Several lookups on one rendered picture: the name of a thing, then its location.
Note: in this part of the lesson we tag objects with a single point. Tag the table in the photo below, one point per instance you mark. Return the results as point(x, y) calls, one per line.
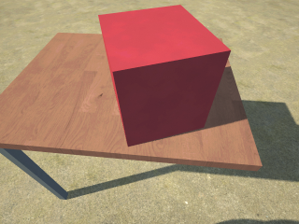
point(64, 102)

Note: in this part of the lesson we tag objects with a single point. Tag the carton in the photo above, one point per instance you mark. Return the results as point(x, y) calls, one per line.
point(165, 66)

